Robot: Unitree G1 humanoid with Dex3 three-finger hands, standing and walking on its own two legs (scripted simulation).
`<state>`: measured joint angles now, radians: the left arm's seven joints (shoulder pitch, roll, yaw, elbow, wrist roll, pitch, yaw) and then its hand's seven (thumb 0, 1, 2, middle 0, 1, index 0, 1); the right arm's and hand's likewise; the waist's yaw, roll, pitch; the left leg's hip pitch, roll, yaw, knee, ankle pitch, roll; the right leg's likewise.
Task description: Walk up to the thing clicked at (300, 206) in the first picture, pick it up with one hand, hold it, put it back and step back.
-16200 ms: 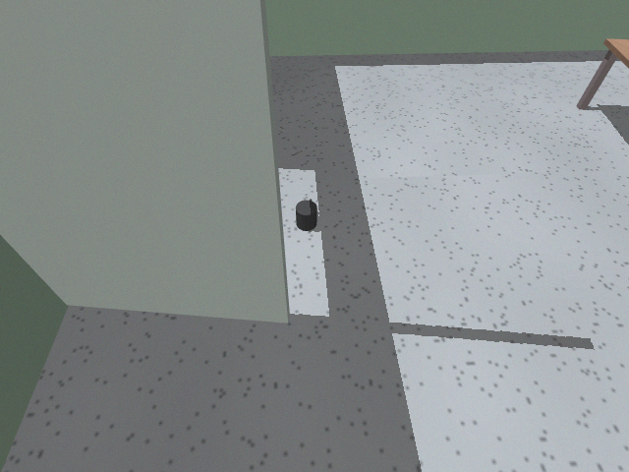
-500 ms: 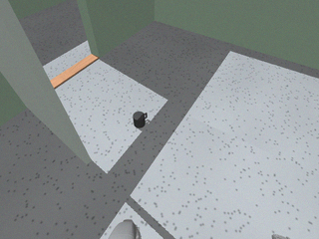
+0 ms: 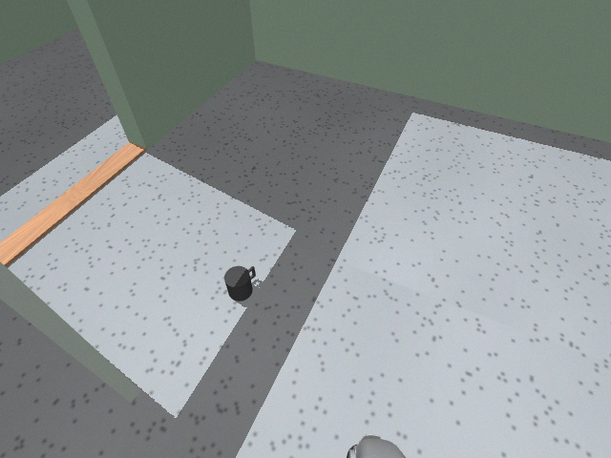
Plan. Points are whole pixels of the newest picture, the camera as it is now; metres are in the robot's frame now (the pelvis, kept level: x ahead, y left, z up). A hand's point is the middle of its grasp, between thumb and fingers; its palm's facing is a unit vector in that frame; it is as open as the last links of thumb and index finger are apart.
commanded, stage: walk up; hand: left
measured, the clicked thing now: (242, 280) +0.82 +0.23 -0.72
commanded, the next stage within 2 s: none
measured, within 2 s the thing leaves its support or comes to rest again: neither
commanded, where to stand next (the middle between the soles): +0.45 +0.00 m, yaw +3 degrees
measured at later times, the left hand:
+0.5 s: hand (129, 439) +0.18 +0.26 -0.14, palm faces +0.07 -0.92 -0.38, open 7.4 cm
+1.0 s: hand (160, 321) +0.36 +0.26 -0.13, palm faces +0.01 -0.89 -0.46, open 7.4 cm
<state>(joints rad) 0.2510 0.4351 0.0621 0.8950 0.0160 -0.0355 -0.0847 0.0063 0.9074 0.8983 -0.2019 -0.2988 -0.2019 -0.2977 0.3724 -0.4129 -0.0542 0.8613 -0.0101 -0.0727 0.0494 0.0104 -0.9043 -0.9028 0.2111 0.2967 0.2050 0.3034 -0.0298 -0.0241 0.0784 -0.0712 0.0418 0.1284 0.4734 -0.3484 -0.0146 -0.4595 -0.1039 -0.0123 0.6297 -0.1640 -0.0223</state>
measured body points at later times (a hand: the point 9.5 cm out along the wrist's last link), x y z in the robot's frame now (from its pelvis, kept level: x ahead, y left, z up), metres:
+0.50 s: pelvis +0.18 -0.02 +0.00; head +0.19 -0.02 +0.45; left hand +0.18 +0.31 -0.11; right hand +0.28 -0.34 -0.11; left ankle +0.29 +0.12 -0.72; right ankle +0.14 -0.14 -0.73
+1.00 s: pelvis +0.32 -0.04 -0.01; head +0.34 -0.06 +0.44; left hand +0.36 +0.30 -0.10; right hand +0.39 -0.36 -0.14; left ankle +0.29 +0.11 -0.73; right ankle +0.42 -0.15 -0.73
